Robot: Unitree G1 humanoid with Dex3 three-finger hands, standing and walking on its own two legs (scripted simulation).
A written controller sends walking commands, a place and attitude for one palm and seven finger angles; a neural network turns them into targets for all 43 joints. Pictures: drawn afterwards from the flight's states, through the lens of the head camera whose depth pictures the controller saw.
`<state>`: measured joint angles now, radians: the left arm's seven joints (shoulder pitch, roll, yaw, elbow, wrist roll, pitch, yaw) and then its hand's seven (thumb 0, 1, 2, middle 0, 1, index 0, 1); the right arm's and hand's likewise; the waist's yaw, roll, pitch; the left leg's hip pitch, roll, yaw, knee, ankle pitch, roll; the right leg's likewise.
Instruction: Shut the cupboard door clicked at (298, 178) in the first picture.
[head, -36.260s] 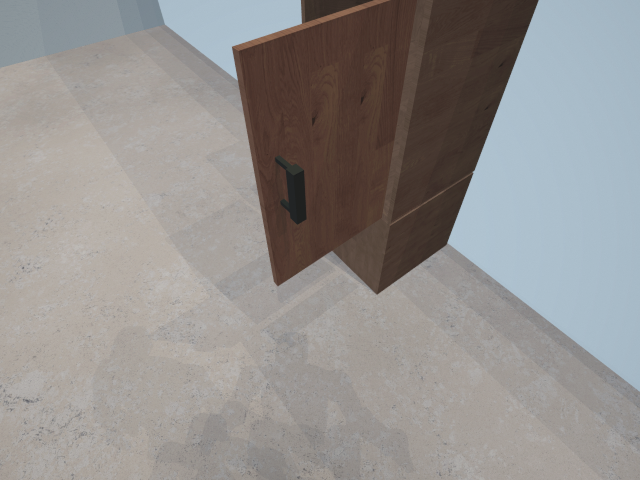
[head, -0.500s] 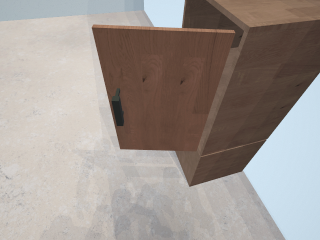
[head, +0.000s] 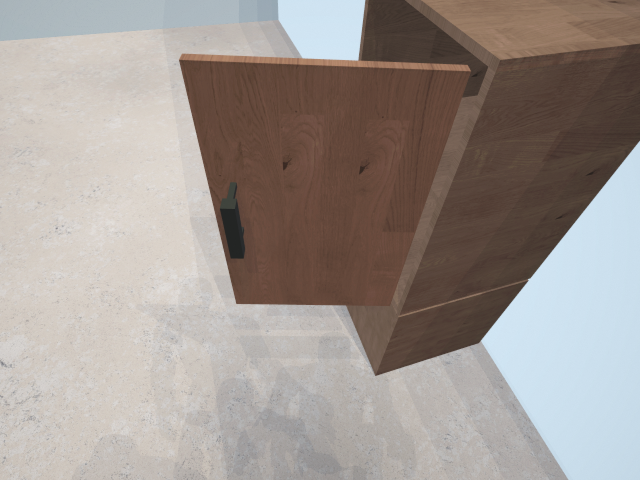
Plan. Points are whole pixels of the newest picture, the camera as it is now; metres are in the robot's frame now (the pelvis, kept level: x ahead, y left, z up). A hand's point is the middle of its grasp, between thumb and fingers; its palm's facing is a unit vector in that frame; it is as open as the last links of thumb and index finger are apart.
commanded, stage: look again from close up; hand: left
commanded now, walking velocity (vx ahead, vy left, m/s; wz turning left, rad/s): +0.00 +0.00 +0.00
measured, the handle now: (235, 221) +0.52 +0.18 -0.02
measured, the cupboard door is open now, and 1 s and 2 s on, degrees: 73 73 73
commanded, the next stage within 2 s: shuffle to correct the standing spot in 0.18 s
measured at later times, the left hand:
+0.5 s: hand out of the picture +0.01 +0.17 -0.18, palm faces +0.01 -0.98 -0.18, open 7.4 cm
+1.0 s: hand out of the picture +0.07 +0.15 -0.19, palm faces +0.07 -0.98 -0.20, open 7.3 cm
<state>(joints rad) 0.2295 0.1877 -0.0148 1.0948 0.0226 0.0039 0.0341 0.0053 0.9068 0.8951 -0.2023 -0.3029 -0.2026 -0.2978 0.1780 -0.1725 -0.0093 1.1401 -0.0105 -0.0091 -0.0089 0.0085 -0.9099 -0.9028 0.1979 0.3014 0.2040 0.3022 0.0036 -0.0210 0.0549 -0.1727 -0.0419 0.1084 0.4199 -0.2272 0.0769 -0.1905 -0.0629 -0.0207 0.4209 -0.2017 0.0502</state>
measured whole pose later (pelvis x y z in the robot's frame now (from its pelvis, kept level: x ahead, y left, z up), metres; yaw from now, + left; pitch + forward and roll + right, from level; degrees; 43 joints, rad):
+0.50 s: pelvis +0.03 -0.01 +0.00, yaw +0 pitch -1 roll +1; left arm 0.31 0.17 0.00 1.11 0.03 0.02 0.02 0.01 0.91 0.90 -0.20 -0.30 -0.20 -0.30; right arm 0.28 -0.14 -0.02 1.16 -0.02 0.00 -0.02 0.01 -0.91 -0.90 0.20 0.30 0.20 0.30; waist 0.00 -0.03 0.02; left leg -0.15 -0.05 0.10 0.43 -0.27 0.07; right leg -0.19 -0.08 -0.04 0.50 -0.29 0.01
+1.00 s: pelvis +0.06 -0.02 -0.01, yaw +1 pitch +0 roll +0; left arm 0.27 0.15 0.02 1.05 0.02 0.02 0.06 0.02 0.92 0.89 -0.20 -0.30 -0.20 -0.30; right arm 0.15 -0.16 -0.04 1.05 -0.01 0.01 -0.05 0.01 -0.92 -0.90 0.20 0.30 0.20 0.30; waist 0.02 -0.02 0.07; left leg -0.21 0.00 0.12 0.54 -0.33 0.05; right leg -0.17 -0.05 -0.06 0.53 -0.35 0.02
